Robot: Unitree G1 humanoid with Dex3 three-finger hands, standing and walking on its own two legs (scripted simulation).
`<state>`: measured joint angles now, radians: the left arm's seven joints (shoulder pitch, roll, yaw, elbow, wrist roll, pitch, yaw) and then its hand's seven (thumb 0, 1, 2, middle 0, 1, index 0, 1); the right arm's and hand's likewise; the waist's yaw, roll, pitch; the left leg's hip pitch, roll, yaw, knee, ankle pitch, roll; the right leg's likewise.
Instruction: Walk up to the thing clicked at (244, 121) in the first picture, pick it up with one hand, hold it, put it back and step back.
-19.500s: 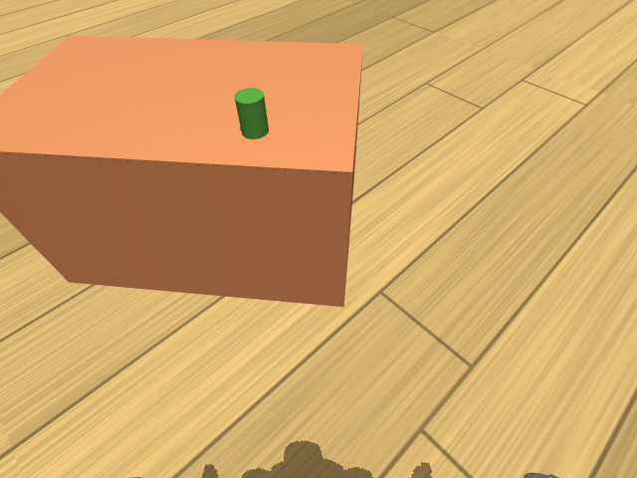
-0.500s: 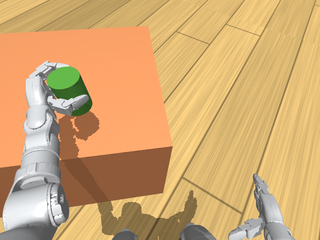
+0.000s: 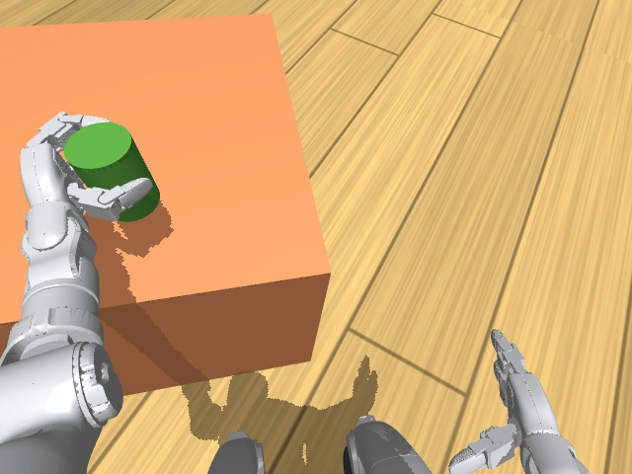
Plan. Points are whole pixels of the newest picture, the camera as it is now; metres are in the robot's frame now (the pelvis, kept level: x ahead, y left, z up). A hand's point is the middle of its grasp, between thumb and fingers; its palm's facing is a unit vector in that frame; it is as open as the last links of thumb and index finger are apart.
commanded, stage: lower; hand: left
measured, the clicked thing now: (117, 174) +0.48 +0.21 +0.07
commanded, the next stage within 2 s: loosen in 1.26 s
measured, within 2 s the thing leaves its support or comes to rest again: rests again in 1.04 s
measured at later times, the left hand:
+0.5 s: hand (120, 184) +0.49 +0.22 +0.03, palm faces +0.22 -0.98 +0.01, open 10.6 cm
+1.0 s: hand (129, 194) +0.50 +0.22 +0.00, palm faces +0.21 -0.98 +0.01, open 10.6 cm
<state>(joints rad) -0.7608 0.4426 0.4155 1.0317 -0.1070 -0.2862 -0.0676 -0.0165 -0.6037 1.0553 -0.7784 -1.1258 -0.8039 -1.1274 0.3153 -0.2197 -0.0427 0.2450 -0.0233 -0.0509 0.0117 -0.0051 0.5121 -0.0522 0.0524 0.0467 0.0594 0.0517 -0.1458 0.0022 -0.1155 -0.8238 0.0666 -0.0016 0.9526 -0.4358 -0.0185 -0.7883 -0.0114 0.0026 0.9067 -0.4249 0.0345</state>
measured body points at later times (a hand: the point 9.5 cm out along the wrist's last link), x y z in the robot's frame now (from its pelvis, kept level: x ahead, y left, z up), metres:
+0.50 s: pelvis +0.00 +0.00 -0.02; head +0.12 +0.03 +0.41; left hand +0.48 +0.27 +0.03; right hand +0.15 -0.26 -0.05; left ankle +0.01 +0.13 -0.68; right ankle +0.00 -0.14 -0.68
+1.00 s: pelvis -0.01 +0.00 -0.04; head +0.13 +0.04 +0.39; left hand +0.48 +0.27 +0.00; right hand +0.15 -0.26 -0.05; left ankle +0.01 +0.13 -0.68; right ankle +0.00 -0.14 -0.68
